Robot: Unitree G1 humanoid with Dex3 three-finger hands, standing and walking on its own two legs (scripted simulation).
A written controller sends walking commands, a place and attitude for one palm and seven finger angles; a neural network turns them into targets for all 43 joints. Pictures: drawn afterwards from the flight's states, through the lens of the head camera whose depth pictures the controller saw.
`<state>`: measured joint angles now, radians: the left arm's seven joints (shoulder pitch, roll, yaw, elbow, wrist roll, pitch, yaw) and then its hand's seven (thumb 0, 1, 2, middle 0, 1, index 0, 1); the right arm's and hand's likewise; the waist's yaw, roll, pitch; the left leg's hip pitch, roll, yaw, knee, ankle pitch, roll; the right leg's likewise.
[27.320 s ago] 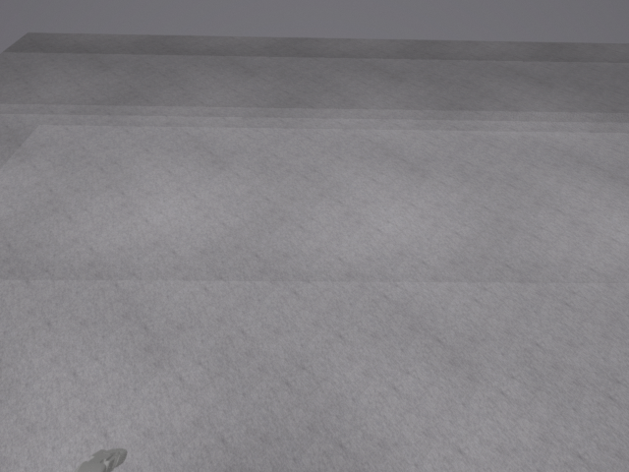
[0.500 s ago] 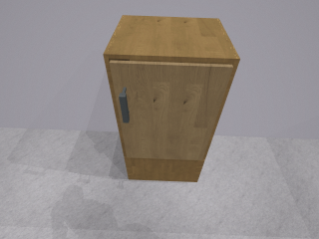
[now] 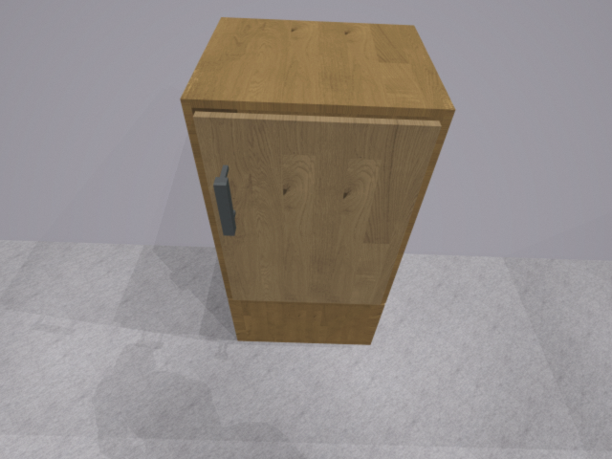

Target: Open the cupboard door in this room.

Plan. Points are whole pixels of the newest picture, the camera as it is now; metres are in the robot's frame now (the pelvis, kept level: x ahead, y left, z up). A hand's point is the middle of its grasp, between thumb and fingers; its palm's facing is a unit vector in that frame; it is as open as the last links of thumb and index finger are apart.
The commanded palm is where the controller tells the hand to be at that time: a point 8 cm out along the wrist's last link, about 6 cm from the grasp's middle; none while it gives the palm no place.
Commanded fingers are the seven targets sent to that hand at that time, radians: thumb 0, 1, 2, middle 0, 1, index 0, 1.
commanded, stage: look again from close up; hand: left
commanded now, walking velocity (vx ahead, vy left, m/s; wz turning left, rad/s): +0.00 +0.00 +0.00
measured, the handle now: (227, 200) +0.58 +0.19 -0.04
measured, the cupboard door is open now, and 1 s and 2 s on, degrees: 0 0 0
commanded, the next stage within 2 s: raise the hand with hooked fingers in 0.02 s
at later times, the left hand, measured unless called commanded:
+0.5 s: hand (205, 401) +0.21 +0.15 -0.06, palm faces -0.01 -1.00 +0.03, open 8.3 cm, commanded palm +0.15 +0.23 -0.06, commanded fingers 0.00 0.43 0.70 -0.23 -0.60 -0.23 -0.60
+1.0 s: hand (165, 383) +0.23 +0.21 -0.05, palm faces +0.04 -1.00 -0.07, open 11.3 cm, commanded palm +0.20 +0.26 -0.05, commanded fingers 0.00 -0.15 0.45 -0.28 -0.98 -0.28 -0.98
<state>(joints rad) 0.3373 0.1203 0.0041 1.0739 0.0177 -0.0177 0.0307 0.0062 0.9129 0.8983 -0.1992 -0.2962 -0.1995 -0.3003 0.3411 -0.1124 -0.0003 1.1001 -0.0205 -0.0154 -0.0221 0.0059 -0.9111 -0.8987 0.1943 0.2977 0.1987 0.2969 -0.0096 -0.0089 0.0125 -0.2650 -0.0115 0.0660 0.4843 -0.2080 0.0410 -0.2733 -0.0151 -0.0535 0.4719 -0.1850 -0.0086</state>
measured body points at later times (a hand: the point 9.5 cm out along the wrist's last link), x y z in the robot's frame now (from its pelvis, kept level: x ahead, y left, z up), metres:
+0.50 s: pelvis +0.01 -0.02 -0.08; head +0.05 +0.01 +0.36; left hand +0.20 +0.20 -0.06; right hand +0.25 -0.27 -0.10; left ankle +0.04 +0.09 -0.74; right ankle +0.04 -0.11 -0.74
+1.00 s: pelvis +0.02 -0.01 -0.10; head +0.10 -0.01 +0.35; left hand +0.22 +0.26 -0.04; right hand +0.19 -0.24 -0.19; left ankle +0.03 +0.09 -0.74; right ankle +0.04 -0.11 -0.74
